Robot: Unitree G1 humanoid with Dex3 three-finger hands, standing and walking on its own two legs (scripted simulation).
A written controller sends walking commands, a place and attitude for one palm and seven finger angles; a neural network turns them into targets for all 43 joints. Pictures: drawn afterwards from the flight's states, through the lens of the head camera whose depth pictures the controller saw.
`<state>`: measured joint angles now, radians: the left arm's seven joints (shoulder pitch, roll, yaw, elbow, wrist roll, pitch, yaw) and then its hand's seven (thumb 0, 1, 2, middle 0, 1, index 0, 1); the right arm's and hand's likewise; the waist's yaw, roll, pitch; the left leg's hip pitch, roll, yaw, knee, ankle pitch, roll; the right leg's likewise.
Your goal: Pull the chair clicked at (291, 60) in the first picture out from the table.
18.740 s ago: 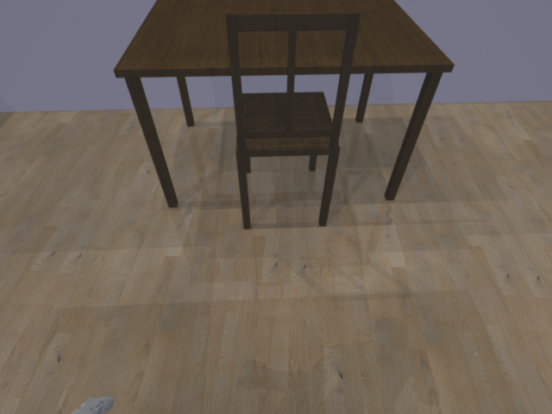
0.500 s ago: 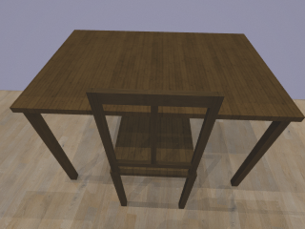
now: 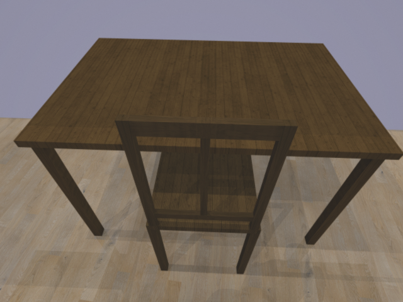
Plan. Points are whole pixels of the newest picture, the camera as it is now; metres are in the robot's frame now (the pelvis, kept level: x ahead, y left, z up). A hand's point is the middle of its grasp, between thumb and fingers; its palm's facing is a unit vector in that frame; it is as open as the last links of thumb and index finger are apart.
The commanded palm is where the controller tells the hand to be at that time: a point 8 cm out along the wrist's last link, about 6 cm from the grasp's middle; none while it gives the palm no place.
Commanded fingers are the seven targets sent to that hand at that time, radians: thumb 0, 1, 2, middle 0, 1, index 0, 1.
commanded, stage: look again from close up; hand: left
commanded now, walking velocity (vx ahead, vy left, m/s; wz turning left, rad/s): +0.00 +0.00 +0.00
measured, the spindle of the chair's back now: (204, 181) +0.43 +0.03 -0.06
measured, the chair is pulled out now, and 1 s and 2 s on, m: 0.00 0.00 0.00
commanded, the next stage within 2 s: raise the hand toward the chair's back in 0.20 s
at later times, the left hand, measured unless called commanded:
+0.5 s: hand (104, 297) +0.14 +0.20 -0.05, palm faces +0.25 -0.95 -0.19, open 7.5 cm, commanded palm +0.09 +0.22 -0.07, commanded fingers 0.00 0.64 0.79 -0.17 -0.26 -0.17 -0.26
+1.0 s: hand (117, 290) +0.16 +0.18 -0.05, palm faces +0.01 -1.00 -0.06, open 11.7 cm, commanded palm +0.12 +0.24 -0.06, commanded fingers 0.00 0.06 0.54 -0.12 -0.17 -0.12 -0.17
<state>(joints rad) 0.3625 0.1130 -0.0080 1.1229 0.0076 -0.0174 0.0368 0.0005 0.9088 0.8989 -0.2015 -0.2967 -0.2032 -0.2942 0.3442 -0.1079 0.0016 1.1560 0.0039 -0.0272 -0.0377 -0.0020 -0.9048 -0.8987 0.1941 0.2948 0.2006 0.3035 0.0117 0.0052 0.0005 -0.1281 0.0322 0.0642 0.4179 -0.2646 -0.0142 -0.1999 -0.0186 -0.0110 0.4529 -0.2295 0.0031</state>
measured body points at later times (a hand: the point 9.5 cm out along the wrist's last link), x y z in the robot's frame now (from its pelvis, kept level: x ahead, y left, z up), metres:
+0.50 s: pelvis -0.02 +0.01 -0.02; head -0.02 -0.02 +0.43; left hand +0.13 +0.25 -0.03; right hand +0.08 -0.25 -0.14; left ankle -0.02 +0.13 -0.74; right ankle +0.01 -0.12 -0.74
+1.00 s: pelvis -0.05 +0.00 -0.12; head +0.04 +0.01 +0.33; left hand +0.15 +0.23 -0.04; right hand +0.20 -0.17 -0.19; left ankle -0.02 +0.13 -0.74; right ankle +0.01 -0.12 -0.74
